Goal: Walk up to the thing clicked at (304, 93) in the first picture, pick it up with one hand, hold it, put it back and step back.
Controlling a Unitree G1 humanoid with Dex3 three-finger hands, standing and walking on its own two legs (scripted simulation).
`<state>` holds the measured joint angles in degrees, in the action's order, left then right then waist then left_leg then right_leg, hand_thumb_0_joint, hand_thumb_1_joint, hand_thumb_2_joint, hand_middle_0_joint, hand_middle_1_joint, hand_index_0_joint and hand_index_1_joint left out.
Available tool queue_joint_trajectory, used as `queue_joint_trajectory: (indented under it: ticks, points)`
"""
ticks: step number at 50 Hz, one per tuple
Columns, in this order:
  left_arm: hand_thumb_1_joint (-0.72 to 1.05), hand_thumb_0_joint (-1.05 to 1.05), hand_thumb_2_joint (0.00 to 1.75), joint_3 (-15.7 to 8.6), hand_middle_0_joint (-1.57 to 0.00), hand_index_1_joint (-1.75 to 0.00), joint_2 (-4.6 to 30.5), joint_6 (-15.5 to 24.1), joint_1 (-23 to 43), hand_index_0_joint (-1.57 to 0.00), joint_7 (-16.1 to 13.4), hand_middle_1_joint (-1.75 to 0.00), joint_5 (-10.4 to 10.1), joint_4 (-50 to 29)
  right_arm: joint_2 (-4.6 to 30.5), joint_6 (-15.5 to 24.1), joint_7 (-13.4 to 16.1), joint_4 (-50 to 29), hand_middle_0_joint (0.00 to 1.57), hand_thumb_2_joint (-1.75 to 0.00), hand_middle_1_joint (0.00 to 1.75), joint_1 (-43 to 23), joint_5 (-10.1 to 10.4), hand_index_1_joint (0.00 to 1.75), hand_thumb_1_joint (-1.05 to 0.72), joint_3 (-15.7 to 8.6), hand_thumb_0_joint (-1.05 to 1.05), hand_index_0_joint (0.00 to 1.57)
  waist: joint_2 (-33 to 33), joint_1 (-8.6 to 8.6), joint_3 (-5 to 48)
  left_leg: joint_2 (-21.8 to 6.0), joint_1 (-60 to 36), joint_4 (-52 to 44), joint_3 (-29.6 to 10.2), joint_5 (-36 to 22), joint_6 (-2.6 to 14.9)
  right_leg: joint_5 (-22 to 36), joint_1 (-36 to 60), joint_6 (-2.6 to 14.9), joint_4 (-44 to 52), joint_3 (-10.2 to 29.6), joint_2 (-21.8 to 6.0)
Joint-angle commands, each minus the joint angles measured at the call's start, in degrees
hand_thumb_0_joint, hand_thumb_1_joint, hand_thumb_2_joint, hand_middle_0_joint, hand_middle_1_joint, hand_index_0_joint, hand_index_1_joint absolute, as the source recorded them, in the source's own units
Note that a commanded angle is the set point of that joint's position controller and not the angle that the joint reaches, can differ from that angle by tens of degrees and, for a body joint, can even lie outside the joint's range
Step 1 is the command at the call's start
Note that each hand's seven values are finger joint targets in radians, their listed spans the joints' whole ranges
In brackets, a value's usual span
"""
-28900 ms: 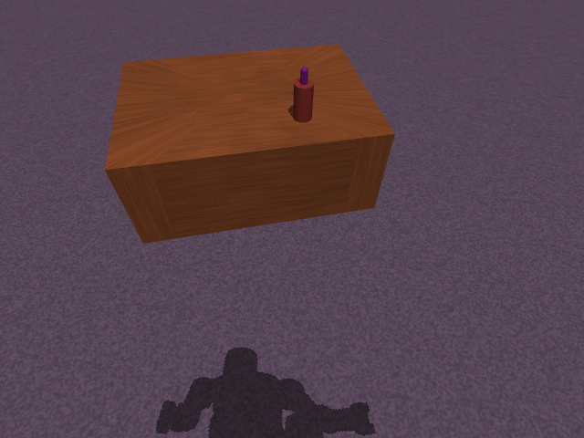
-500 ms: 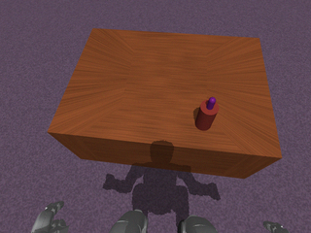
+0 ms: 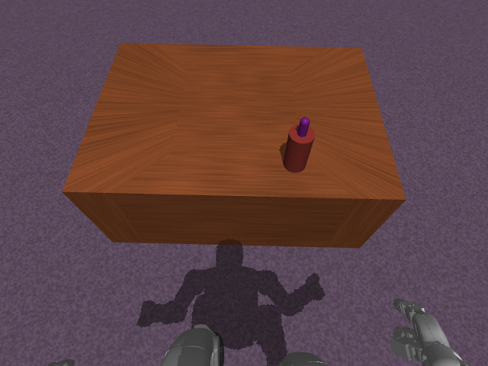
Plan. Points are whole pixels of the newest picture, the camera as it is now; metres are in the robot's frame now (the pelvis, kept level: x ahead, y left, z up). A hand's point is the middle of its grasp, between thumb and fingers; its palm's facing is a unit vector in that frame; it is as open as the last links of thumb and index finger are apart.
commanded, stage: step back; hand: right
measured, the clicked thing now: (299, 143) +0.69 -0.13 -0.23
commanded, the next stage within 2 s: none
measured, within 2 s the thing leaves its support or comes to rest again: neither
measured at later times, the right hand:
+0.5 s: hand out of the picture -0.06 -0.24 -0.13, palm faces -0.12 +0.90 -0.42, open 7.4 cm
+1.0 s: hand out of the picture -0.18 -0.26 -0.14, palm faces -0.07 +0.93 -0.37, open 7.4 cm
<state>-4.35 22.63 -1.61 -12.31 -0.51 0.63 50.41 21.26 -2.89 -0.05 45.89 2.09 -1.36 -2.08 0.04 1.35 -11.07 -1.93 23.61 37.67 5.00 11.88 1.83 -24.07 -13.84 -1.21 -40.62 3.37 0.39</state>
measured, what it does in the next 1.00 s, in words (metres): walks backwards: left foot, then right foot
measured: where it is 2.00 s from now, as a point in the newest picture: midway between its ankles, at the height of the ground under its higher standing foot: outside the picture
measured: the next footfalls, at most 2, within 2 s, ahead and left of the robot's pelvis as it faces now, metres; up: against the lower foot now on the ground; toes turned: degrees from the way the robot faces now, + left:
left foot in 0.38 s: -0.09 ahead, +0.13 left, +0.00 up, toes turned +2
right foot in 0.78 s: -0.21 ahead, -0.12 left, +0.00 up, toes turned +2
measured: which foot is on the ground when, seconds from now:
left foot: down 0.00-0.04, up 0.06-0.36, down 0.38-0.82, up 0.84-1.00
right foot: down 0.00-0.42, up 0.44-0.76, down 0.78-1.00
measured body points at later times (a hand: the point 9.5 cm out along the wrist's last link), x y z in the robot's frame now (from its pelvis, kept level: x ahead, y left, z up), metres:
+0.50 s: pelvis -0.14 +0.02 +0.01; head -0.09 +0.05 +0.45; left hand -0.01 +0.34 -0.11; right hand -0.05 -0.29 -0.10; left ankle -0.13 +0.13 -0.72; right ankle -0.09 -0.13 -0.66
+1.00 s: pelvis -0.29 +0.00 +0.01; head -0.25 -0.02 +0.46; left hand -0.24 +0.33 -0.09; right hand -0.18 -0.31 -0.11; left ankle -0.31 +0.15 -0.64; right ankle -0.25 -0.12 -0.72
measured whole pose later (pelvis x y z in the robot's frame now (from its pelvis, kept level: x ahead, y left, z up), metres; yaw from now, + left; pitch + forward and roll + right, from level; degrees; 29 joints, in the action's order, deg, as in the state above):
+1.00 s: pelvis -0.29 +0.00 +0.01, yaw +2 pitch -1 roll +2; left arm -4.0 21.0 -2.6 -12.2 -0.3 2.8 49.5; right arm 23.3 -3.6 0.9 49.0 9.6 -0.2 -2.5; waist 1.0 1.5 -7.0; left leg 5.8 26.5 63.0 -7.7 27.1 -0.8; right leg -15.4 -18.7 0.2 -35.0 2.1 -2.1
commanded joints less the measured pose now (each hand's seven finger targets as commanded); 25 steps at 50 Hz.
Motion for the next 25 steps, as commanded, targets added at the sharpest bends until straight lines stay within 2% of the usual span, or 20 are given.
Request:
queue_joint_trajectory:
  ticks: [1,2,3,4,5,6,7,8,10,13,14,16,18,19,20,21,22,23,24,25]
  points:
    - [0.90,0.00,0.90,-4.1,-0.20,-0.30,12.6,1.8,-8.8,-0.20,-0.6,-0.30,1.7,-1.1,12.7,-0.3,0.5,-3.2,0.20,-0.90,0.30,0.8,1.2,0.30,-0.90,-4.2,0.00,0.20,-0.2,0.40,14.3,-5.9,0.9,-0.7,-11.1,6.2,3.49,5.7,6.4,4.48,17.8,6.8,-5.1]
    - [0.90,0.00,0.90,-5.3,-0.20,-0.30,17.4,1.7,-5.4,-0.20,-0.5,-0.30,2.0,-3.4,10.2,-0.2,0.5,-4.5,0.20,-0.90,0.30,-0.9,1.5,0.30,-0.90,-3.6,0.00,0.20,-14.0,1.01,9.6,5.0,10.4,9.7,-7.5,16.9,-0.77,0.6,1.9,10.91,24.1,23.8,-15.7]
    - [0.90,0.00,0.90,-6.0,-0.20,-0.30,22.4,1.5,-0.7,-0.20,-0.6,-0.30,2.5,-6.3,11.9,-0.6,1.2,-4.2,0.20,-0.90,0.30,-2.2,1.0,0.30,-0.90,-4.5,0.00,0.20,-18.1,3.70,6.4,6.9,5.4,24.7,-13.1,23.2,-2.58,0.7,-12.7,19.17,28.1,33.4,-25.7]
    - [0.90,0.00,0.90,-5.8,-0.20,-0.30,20.5,1.8,4.2,-0.20,-1.1,-0.30,2.3,-7.7,14.0,-0.5,1.3,-2.9,0.20,-0.90,0.30,0.2,1.1,0.30,-0.90,-5.3,0.00,0.20,-15.4,0.88,3.2,4.6,2.7,31.1,-17.8,20.9,-2.43,2.8,-18.0,18.87,28.1,32.3,-25.9]
    - [0.90,0.00,0.90,-5.0,-0.20,-0.30,16.9,2.0,6.0,-0.20,-1.4,-0.30,2.2,-8.6,14.6,-0.4,0.8,-1.2,0.20,-0.90,0.30,2.5,1.5,0.30,-0.90,-5.0,0.00,0.20,-11.0,-0.59,3.7,6.5,2.1,32.9,-18.2,17.7,-1.81,11.3,-15.1,16.50,25.0,24.2,-21.4]
    - [0.90,0.00,0.90,-4.3,-0.20,-0.30,13.9,2.2,8.8,-0.20,-1.5,-0.30,1.9,-9.1,13.3,-0.2,0.7,0.4,0.20,-0.90,0.30,6.0,1.8,0.30,-0.90,-4.8,0.00,0.20,-6.9,-3.62,5.6,9.1,4.1,33.5,-17.9,14.8,-1.95,22.6,-8.5,12.97,19.7,12.9,-15.4]
    - [0.90,0.00,0.90,-4.3,-0.20,-0.30,12.5,2.0,9.2,-0.20,-1.4,-0.30,1.7,-8.8,11.4,0.1,1.1,1.1,0.20,-0.90,0.30,7.7,1.8,0.30,-0.90,-4.2,0.00,0.20,-7.8,-4.34,7.8,10.5,4.7,33.2,-16.1,13.5,-2.11,25.4,-5.7,10.40,18.3,7.1,-12.0]
    - [0.90,0.00,0.90,-4.4,-0.20,-0.30,12.2,1.8,8.4,-0.20,-1.2,-0.30,1.5,-8.5,10.5,0.4,1.4,1.2,0.20,-0.90,0.30,9.0,1.5,0.30,-0.90,-3.6,0.00,0.20,-8.6,-4.00,9.2,10.7,4.7,33.1,-15.1,12.9,-2.71,23.9,-3.9,9.31,17.9,5.2,-10.3]
    - [0.90,0.00,0.90,-3.9,-0.20,-0.30,11.0,1.9,2.8,-0.20,-1.4,-0.30,1.8,-8.9,11.4,0.6,1.6,0.6,0.20,-0.90,0.30,7.8,1.3,0.30,-0.90,-3.3,0.00,0.20,-7.5,0.00,10.5,9.9,7.0,29.5,-13.5,14.0,-3.64,26.6,3.5,10.05,15.3,6.6,-10.6]
    - [0.90,0.00,0.90,-4.4,-0.20,-0.30,10.9,1.4,-0.5,-0.20,-2.3,-0.30,1.8,-8.3,10.0,1.4,1.8,-0.6,0.20,-0.90,0.30,6.1,0.8,0.30,-0.90,-2.8,0.00,0.20,-10.0,2.55,13.5,5.7,10.0,17.3,-12.0,18.8,-4.06,34.7,16.2,12.73,11.7,8.4,-14.2]
    - [0.90,0.00,0.90,-4.5,-0.20,-0.30,11.7,1.2,0.0,-0.20,-2.6,-0.30,1.7,-8.7,9.9,1.5,1.8,-1.0,0.20,-0.90,0.30,6.7,0.6,0.30,-0.90,-2.8,0.00,0.20,-11.2,2.19,14.7,3.8,7.7,13.0,-11.7,19.1,-3.64,36.6,16.8,12.88,10.7,9.3,-15.9]
    - [0.90,0.00,0.90,-4.3,-0.20,-0.30,12.1,0.7,2.1,-0.20,-2.6,-0.30,1.1,-9.7,10.1,1.9,1.7,-0.2,0.20,-0.90,0.30,10.0,0.4,0.30,-0.90,-3.1,0.00,0.20,-13.4,0.56,16.8,1.3,1.0,0.8,-9.4,16.2,-2.17,39.6,14.9,11.86,7.1,9.1,-16.0]
    - [0.90,0.00,0.90,-3.6,-0.20,-0.30,12.7,-0.3,5.6,-0.20,-2.0,-0.30,0.3,-10.2,10.8,1.9,1.4,2.4,0.20,-0.90,0.30,14.2,0.1,0.30,-0.90,-4.0,0.00,0.20,-10.1,-1.87,17.1,3.1,-8.7,-12.9,-5.2,2.9,-1.23,34.6,8.1,9.41,2.1,4.9,-12.6]
    - [0.90,0.00,0.90,-3.0,-0.20,-0.30,11.3,-0.8,5.6,-0.20,-1.8,-0.30,0.2,-10.8,12.0,2.1,1.5,2.5,0.20,-0.90,0.30,14.2,-0.4,0.30,-0.90,-4.6,0.00,0.20,-6.1,-1.77,16.2,2.3,-11.3,-14.9,-7.6,-5.0,-0.95,27.7,3.3,7.30,-0.1,4.4,-10.5]
    - [0.90,0.00,0.90,-2.5,-0.20,-0.30,9.3,-1.0,4.2,-0.20,-1.5,-0.30,0.0,-11.3,16.1,2.2,1.4,1.7,0.20,-0.90,0.30,13.5,-1.3,0.30,-0.90,-5.7,0.00,0.20,4.7,-0.82,16.5,-7.8,-15.5,-15.6,-21.8,-12.4,2.76,15.2,-6.6,4.57,-7.2,1.3,-4.8]
    - [0.90,0.00,0.90,-2.6,-0.20,-0.30,9.0,-0.9,6.2,-0.20,-1.9,-0.30,-0.6,-11.6,21.5,1.9,0.7,0.0,0.20,-0.90,0.30,9.7,-1.3,0.30,-0.90,-6.2,0.00,0.20,15.3,-1.45,14.2,-16.9,-12.5,-17.3,-33.1,-18.4,10.45,-10.8,-14.2,2.57,-16.3,-1.5,4.6]
    - [0.90,0.00,0.90,-3.8,-0.20,-0.30,11.3,-0.9,9.2,-0.20,-2.6,-0.30,0.2,-10.8,23.2,2.1,0.7,-0.4,0.20,-0.90,0.30,9.0,-1.1,0.30,-0.90,-6.4,0.00,0.20,15.9,-4.50,12.7,-21.3,-3.3,-19.2,-39.7,-15.9,16.51,-15.8,-10.0,2.02,-26.6,6.0,4.5]
    - [0.90,0.00,0.90,-4.0,-0.20,-0.30,12.5,-0.9,8.9,-0.20,-2.3,-0.30,0.2,-9.5,20.7,2.4,1.1,-0.2,0.20,-0.90,0.30,7.3,-1.0,0.30,-0.90,-6.0,0.00,0.20,12.5,-3.16,9.8,-20.8,-0.7,-19.5,-37.5,-12.7,16.43,-12.9,-9.8,2.43,-30.6,8.6,3.6]
    - [0.90,0.00,0.90,-4.1,-0.20,-0.30,11.8,-1.1,8.6,-0.20,-1.9,-0.30,-0.2,-8.9,17.8,2.4,1.4,-1.0,0.20,-0.90,0.30,5.8,-1.3,0.30,-0.90,-5.2,0.00,0.20,8.7,-2.41,9.2,-15.7,-2.2,-17.2,-27.6,-15.9,13.28,-9.5,-11.5,2.75,-32.6,9.1,4.5]
    - [0.90,0.00,0.90,-3.7,-0.20,-0.30,10.6,-1.1,4.5,-0.20,-1.9,-0.30,-0.8,-7.9,15.3,2.3,1.6,-1.6,0.20,-0.90,0.30,2.3,-1.5,0.30,-0.90,-4.3,0.00,0.20,7.9,0.54,9.3,-11.6,-6.3,-14.6,-21.2,-19.6,10.67,-6.5,-15.2,2.91,-34.2,9.1,5.3]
